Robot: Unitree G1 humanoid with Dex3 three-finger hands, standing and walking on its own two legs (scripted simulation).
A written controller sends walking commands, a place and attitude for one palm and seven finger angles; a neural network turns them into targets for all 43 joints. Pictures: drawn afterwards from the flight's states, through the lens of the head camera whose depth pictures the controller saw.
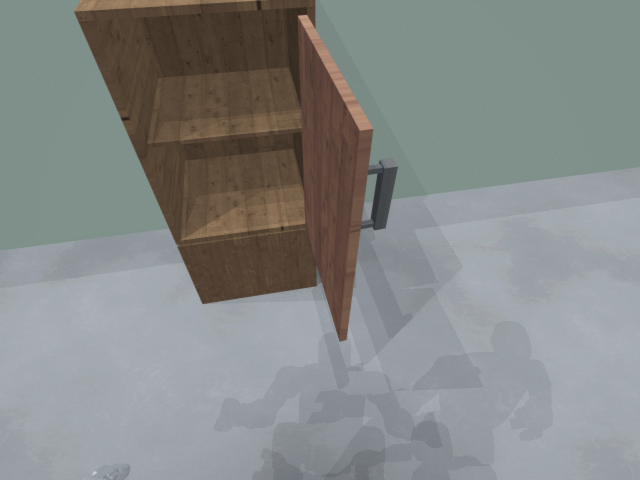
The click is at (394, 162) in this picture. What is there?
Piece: cupboard door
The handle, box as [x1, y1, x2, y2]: [361, 158, 397, 229]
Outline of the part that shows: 392,158 381,159 378,164 369,165 368,174 376,173 377,179 371,219 362,221 361,228 372,226 374,229 379,229 385,227 397,168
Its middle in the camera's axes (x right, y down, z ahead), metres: +0.08 -0.07 +0.65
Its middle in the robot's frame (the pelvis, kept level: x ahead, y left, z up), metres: +0.54 -0.05 +0.03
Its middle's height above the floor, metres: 0.79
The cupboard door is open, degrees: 93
